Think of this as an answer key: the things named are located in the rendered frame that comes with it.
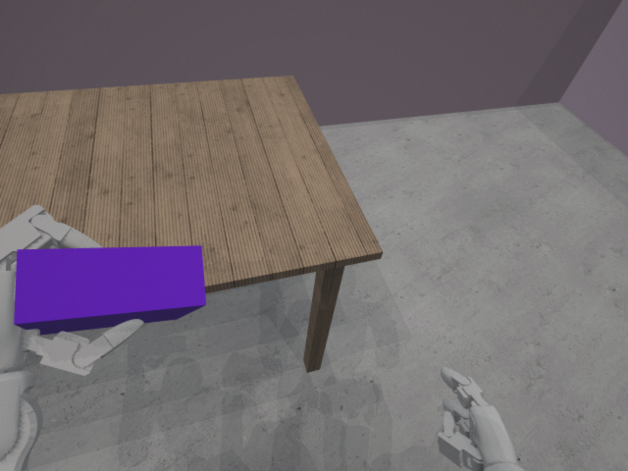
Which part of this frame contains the robot right hand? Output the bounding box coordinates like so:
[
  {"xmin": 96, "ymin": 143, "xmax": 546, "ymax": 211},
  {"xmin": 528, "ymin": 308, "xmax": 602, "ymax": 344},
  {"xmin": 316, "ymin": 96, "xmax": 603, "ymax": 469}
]
[{"xmin": 438, "ymin": 367, "xmax": 518, "ymax": 471}]

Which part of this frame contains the sponge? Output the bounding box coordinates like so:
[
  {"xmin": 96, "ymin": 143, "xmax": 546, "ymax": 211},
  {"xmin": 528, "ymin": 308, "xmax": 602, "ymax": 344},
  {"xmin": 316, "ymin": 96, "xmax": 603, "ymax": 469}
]
[{"xmin": 14, "ymin": 245, "xmax": 206, "ymax": 335}]

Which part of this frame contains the table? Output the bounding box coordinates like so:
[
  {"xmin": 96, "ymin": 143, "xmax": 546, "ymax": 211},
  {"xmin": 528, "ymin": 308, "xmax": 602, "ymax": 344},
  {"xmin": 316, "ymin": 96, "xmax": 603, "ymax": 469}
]
[{"xmin": 0, "ymin": 76, "xmax": 383, "ymax": 373}]

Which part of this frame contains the robot left hand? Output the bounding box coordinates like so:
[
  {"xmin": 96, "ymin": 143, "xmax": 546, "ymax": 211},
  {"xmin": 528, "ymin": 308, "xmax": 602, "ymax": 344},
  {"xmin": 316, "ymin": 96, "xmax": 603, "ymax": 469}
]
[{"xmin": 0, "ymin": 205, "xmax": 144, "ymax": 376}]

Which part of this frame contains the robot left forearm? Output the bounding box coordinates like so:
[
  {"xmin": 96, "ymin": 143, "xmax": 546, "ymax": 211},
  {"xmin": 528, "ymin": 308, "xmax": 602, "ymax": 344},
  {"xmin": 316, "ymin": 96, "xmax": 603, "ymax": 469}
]
[{"xmin": 0, "ymin": 370, "xmax": 43, "ymax": 471}]

